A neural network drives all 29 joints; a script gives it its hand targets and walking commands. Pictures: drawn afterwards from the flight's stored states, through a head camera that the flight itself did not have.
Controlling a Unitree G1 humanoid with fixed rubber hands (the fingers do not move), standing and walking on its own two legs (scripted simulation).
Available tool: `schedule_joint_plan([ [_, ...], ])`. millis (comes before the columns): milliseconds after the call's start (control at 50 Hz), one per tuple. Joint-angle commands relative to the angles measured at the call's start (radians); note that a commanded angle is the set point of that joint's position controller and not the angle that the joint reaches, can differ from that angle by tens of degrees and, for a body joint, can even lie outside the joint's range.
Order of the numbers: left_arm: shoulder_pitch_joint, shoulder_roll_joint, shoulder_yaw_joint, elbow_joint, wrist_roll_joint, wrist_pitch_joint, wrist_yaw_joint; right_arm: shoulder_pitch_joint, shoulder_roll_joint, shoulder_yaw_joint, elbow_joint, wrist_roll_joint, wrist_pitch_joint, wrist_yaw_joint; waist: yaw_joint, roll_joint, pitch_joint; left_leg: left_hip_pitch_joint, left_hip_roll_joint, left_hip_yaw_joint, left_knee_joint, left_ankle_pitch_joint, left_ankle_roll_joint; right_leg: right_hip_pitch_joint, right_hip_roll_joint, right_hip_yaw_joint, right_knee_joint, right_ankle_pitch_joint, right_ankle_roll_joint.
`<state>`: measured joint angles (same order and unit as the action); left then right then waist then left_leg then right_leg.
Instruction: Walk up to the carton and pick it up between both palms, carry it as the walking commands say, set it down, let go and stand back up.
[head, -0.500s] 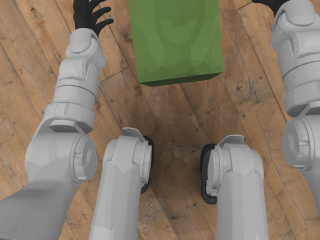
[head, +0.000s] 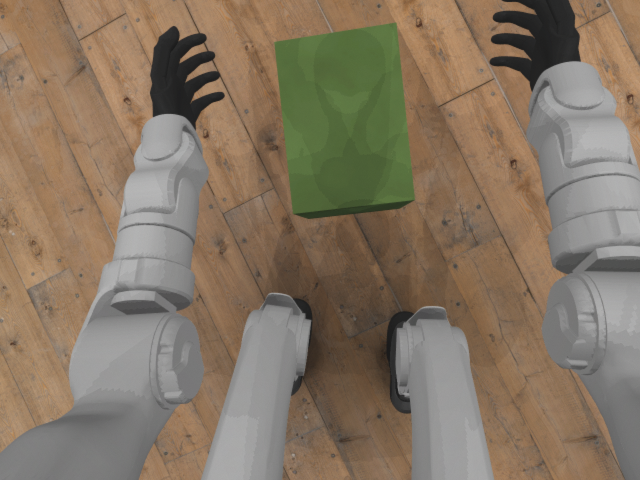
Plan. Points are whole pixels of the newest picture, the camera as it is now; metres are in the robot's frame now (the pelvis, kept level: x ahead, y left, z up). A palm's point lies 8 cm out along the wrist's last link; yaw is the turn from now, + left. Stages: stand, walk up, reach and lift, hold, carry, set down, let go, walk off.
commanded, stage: set down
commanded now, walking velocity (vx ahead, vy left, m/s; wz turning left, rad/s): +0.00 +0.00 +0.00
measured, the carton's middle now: (345, 136) +0.55 +0.03 -0.43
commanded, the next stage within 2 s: let go in 0.54 s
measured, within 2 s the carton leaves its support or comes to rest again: neither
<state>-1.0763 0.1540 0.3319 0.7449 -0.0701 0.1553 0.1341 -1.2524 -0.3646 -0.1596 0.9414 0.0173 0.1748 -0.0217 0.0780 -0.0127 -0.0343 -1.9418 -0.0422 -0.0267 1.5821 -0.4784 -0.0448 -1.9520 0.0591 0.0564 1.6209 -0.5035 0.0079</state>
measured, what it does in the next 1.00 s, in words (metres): rises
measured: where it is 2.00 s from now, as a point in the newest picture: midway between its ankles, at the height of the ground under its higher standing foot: (346, 370)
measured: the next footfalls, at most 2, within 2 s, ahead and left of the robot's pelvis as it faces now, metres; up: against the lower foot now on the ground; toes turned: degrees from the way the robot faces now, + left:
none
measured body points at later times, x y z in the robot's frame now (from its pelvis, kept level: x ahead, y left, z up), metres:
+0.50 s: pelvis +0.02 +0.00 +0.13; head +0.33 -0.01 +0.46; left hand +0.51 +0.20 +0.02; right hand +0.56 -0.18 +0.02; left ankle +0.09 +0.13 -0.50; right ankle +0.08 -0.11 -0.50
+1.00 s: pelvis +0.07 +0.01 +0.20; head +0.28 +0.00 +0.60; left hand +0.40 +0.23 +0.10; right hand +0.42 -0.20 +0.09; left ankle +0.09 +0.13 -0.50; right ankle +0.08 -0.11 -0.50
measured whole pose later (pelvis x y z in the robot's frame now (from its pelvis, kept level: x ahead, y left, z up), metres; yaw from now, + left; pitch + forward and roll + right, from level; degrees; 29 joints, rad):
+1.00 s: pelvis +0.07 +0.01 +0.20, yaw -2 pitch +30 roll +0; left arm -0.31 0.16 0.19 0.52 0.06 0.07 -0.08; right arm -0.40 -0.15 -0.19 0.59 -0.11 0.08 -0.02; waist 0.05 0.01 -0.06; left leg -0.97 -0.02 -0.06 0.71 -0.26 -0.01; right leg -0.96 0.04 0.07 0.70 -0.27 0.01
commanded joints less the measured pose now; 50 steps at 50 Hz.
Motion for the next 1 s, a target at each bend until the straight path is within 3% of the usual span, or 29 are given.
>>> schedule_joint_plan([
  [0,-0.178,0.102,0.013,-0.121,0.012,-0.017,-0.01,-0.262,-0.094,-0.018,-0.115,-0.011,-0.018,0.007,0.024,-0.111,-1.092,0.566,-0.048,0.121,-0.178,0.385,-0.015,0.73,0.035,-0.078,-0.205,0.383,0.014],
  [360,-0.088,0.021,0.08,-0.135,0.126,-0.032,-0.059,-0.159,-0.047,-0.108,-0.099,-0.109,-0.045,0.064,0.024,-0.082,-0.967,0.846,-0.03,0.098,-0.576,0.462,-0.013,1.001,0.02,-0.043,-0.607,0.465,0.019],
  [520,-0.018,-0.032,0.117,-0.094,0.216,-0.065,-0.076,-0.073,0.002,-0.168,-0.054,-0.184,-0.078,0.072,0.021,-0.091,-0.876,0.885,-0.012,0.08,-0.659,0.49,-0.02,1.007,0.014,-0.036,-0.686,0.513,0.018],
  [640,0.112,0.011,0.08,-0.179,0.249,-0.072,-0.108,0.072,0.058,-0.175,-0.198,-0.213,-0.073,0.018,0.017,-0.089,-1.081,1.011,-0.027,0.089,-0.661,0.625,-0.018,1.189,0.019,-0.031,-0.695,0.733,0.029],
  [740,0.345,0.059,-0.004,-0.302,0.233,-0.071,-0.162,0.325,0.129,-0.12,-0.386,-0.192,-0.062,-0.029,0.002,-0.06,-1.128,1.182,-0.037,0.078,-0.702,0.738,-0.007,1.347,0.02,-0.034,-0.745,0.856,0.041],
  [840,0.557,0.083,-0.09,-0.365,0.176,-0.068,-0.2,0.551,0.137,-0.059,-0.51,-0.156,-0.076,-0.029,-0.014,-0.012,-0.98,1.407,-0.021,0.028,-0.771,0.802,0.001,1.309,0.027,-0.052,-0.842,0.755,0.036],
  [980,0.806,0.07,-0.15,-0.291,0.109,-0.118,-0.216,0.846,0.126,-0.036,-0.428,-0.107,-0.137,0.008,-0.03,0.025,-0.596,1.51,0.006,0.0,-0.91,0.66,-0.004,1.297,0.01,-0.059,-0.981,0.525,0.019],
])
